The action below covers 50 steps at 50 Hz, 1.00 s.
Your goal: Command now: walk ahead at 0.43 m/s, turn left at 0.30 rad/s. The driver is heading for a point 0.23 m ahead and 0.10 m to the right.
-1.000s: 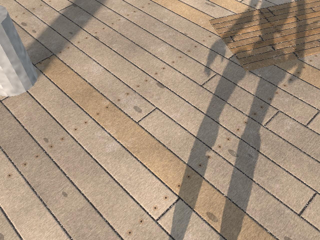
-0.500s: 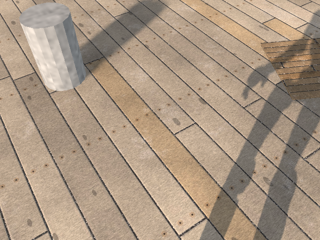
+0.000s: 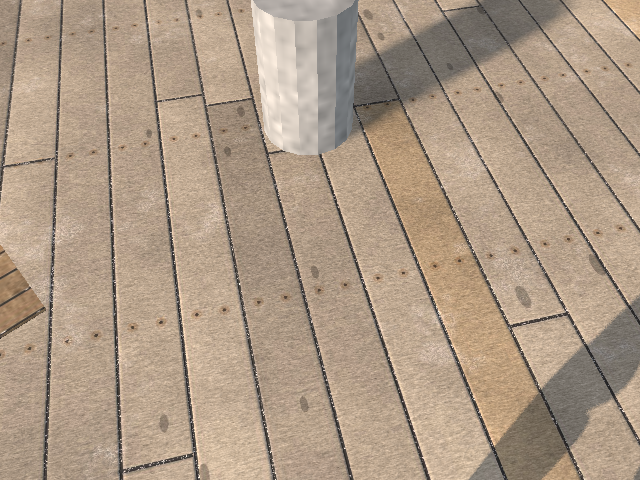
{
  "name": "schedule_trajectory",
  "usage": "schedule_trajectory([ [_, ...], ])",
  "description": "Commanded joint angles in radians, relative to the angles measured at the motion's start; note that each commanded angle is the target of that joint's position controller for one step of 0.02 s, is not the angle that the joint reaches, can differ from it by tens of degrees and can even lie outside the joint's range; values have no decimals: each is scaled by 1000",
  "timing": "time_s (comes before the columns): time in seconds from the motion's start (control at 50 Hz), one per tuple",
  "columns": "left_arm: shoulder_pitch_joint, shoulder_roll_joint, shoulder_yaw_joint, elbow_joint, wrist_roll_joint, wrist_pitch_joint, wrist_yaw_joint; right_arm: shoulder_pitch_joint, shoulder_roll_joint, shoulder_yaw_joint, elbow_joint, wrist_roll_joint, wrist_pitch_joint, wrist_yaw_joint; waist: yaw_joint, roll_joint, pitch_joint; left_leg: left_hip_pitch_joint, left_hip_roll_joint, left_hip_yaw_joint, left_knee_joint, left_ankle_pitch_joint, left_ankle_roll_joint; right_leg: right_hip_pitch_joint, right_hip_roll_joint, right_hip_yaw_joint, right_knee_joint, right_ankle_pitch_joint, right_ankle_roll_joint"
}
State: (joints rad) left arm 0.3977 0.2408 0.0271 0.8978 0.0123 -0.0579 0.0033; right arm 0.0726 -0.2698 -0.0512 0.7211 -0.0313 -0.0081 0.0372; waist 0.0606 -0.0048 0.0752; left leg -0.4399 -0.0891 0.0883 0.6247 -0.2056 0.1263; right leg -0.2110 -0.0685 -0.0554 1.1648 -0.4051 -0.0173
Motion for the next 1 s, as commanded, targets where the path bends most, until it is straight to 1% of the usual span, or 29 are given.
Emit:
schedule_trajectory([
  [0.02, -56, 118, 20, -104, -4, -33, -7, 191, -119, -37, 30, 14, -15, -30, -82, -8, -96, 403, 347, -435, -368, 258, 151, -408, -51, 76, 109, 111, -16],
  [0.04, -17, 107, 18, -87, 13, -15, -7, 165, -98, -26, 37, 19, -27, -32, -41, 4, -69, 311, 307, -343, -372, 451, 133, -326, -59, 75, 63, 98, -4],
  [0.06, 39, 91, 15, -61, 21, 6, -9, 152, -81, -18, 41, 22, -39, -28, -13, 9, -77, 258, 287, -270, -378, 597, 122, -257, -57, 72, 37, 92, 4],
  [0.08, 61, 84, 17, -54, 24, 20, -10, 164, -85, -16, 53, 21, -55, -23, -1, 30, -81, 242, 286, -237, -365, 764, 133, -233, -42, 58, 16, 80, 11],
  [0.1, 61, 80, 18, -49, 23, 27, -12, 168, -92, -16, 66, 22, -62, -21, 7, 34, -81, 243, 273, -200, -368, 826, 130, -239, -33, 49, -17, 99, 18],
  [0.16, -16, 74, 23, -56, 22, 36, -15, 200, -91, -10, 96, 21, -63, -25, -11, 56, -76, 275, 226, -133, -371, 864, 86, -288, -18, 25, -135, 207, 27],
  [0.2, -80, 60, 18, -69, 19, 39, -16, 216, -83, -3, 115, 23, -56, -31, -29, 74, -75, 302, 209, -108, -364, 851, 55, -299, -11, 16, -235, 272, 29],
  [0.28, -176, 46, 8, -80, 11, 39, -6, 266, -75, 6, 156, 20, -48, -46, -75, 87, -76, 375, 226, -112, -336, 850, 36, -270, 18, 3, -415, 341, 15],
  [0.34, -178, 53, 8, -66, 14, 34, 8, 279, -73, 10, 187, 14, -39, -58, -80, 87, -63, 421, 256, -143, -277, 872, 42, -222, 47, 7, -505, 276, -12],
  [0.38, -122, 60, 12, -38, 16, 24, 19, 265, -74, 11, 201, 16, -35, -66, -54, 79, -60, 433, 264, -171, -200, 888, 37, -141, 68, 11, -608, 242, -42],
  [0.4, -64, 60, 13, -14, 19, 13, 26, 249, -77, 12, 208, 24, -36, -70, -15, 53, -70, 418, 242, -164, -128, 849, 12, -43, 64, 22, -737, 354, -57],
  [0.42, 10, 105, 22, 10, 24, -3, 33, 261, -76, 15, 201, 29, -45, -70, 3, -12, -137, 349, 199, -152, -30, 674, -26, 135, -33, 114, -763, 755, -77],
  [0.44, 47, 164, 33, 20, 16, -2, 36, 393, -17, 28, 215, 44, -43, -67, -51, -160, -251, 238, 101, -116, 140, 150, -61, 315, -245, 305, -690, 1205, -215],
  [0.46, 37, 105, 17, 25, -5, 9, 28, 397, -27, 23, 252, 44, -18, -69, -22, -181, -293, 180, 15, -115, 245, -384, -67, 297, -328, 409, -721, 1246, -329],
  [0.48, -13, 85, 7, 20, -8, 12, 22, 329, -48, 15, 245, 24, -1, -70, -34, -119, -220, 146, 24, -153, 310, -467, -69, 203, -304, 394, -778, 1025, -328],
  [0.5, -80, 75, 1, 12, -1, 17, 24, 284, -42, 14, 245, 11, 9, -67, -50, -78, -154, 134, 36, -162, 326, -431, -78, 118, -264, 355, -826, 829, -298],
  [0.52, -132, 62, -6, 9, 5, 23, 30, 262, -29, 16, 249, 10, 19, -64, -72, -66, -106, 151, 58, -163, 288, -377, -89, 37, -224, 303, -872, 689, -258],
  [0.54, -174, 55, -10, 9, 6, 29, 37, 266, -13, 20, 258, 9, 28, -62, -96, -88, -77, 192, 74, -154, 223, -328, -104, -32, -181, 252, -907, 578, -219],
  [0.56, -194, 57, -10, 15, 10, 33, 39, 286, 6, 27, 277, 8, 35, -63, -107, -111, -73, 221, 70, -129, 156, -300, -118, -53, -141, 213, -915, 515, -190],
  [0.58, -186, 60, -10, 23, 13, 35, 37, 295, 12, 30, 293, 11, 40, -66, -99, -113, -84, 236, 64, -110, 101, -281, -127, -42, -127, 199, -913, 481, -177],
  [0.64, -172, 84, -3, 52, 2, 42, 33, 295, 17, 34, 325, 19, 47, -76, -90, -99, -109, 293, 71, -86, -44, -153, -132, -49, -115, 200, -909, 288, -156],
  [0.68, -189, 86, 0, 60, -5, 52, 29, 285, 21, 39, 340, 11, 43, -77, -95, -78, -75, 353, 83, -89, -185, -17, -119, -123, -87, 198, -918, 56, -104],
  [0.7, -179, 78, 1, 67, -6, 55, 26, 267, 2, 40, 334, 0, 37, -77, -83, -58, -42, 352, 126, -143, -232, 0, -110, -160, -75, 203, -926, -38, -65],
  [0.72, -168, 70, 2, 71, -9, 61, 23, 254, -20, 40, 326, -4, 27, -77, -64, -39, -14, 303, 171, -206, -274, -60, -96, -163, -48, 193, -920, -52, -39],
  [0.74, -161, 47, 2, 79, -15, 67, 19, 241, -32, 38, 342, 11, 21, -75, -45, 58, 38, 151, 175, -225, -301, -156, -83, -74, -2, 142, -899, 38, -29],
  [0.76, -148, 39, 0, 96, -9, 67, 18, 228, -9, 45, 346, 15, 11, -74, -37, 80, 31, 98, 183, -239, -342, -176, -84, 27, -1, 132, -853, 139, -29],
  [0.8, -118, 32, -1, 124, -3, 60, 19, 221, -6, 45, 353, 21, -5, -78, -25, 73, -4, 113, 179, -229, -359, -106, -92, 99, -9, 130, -820, 246, -34],
  [0.84, -116, 36, 0, 142, 0, 53, 19, 237, 1, 47, 362, 22, -13, -80, -33, 46, -25, 171, 175, -217, -344, -29, -87, 90, -17, 133, -820, 288, -37],
  [1.0, -107, 12, -11, 199, -4, 54, 28, 281, 20, 50, 392, 21, -11, -83, -50, 14, -13, 228, 176, -204, -336, 38, -73, 63, -17, 124, -825, 318, -21],
])
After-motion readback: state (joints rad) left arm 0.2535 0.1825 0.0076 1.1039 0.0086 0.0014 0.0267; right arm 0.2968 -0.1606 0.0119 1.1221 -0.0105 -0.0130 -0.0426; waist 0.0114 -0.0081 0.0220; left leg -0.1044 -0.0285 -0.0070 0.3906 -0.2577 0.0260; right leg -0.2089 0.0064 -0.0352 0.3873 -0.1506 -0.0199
